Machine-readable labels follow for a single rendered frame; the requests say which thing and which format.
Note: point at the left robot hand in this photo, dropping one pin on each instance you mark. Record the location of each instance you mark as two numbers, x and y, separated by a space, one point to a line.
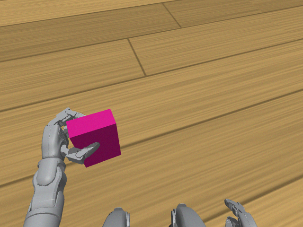
55 140

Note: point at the right robot hand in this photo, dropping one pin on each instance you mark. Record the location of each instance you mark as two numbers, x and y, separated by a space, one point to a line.
244 218

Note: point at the left robot arm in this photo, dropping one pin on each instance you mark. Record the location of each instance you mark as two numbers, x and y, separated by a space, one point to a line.
46 206

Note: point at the carton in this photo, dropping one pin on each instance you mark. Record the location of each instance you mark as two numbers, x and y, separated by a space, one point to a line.
97 127

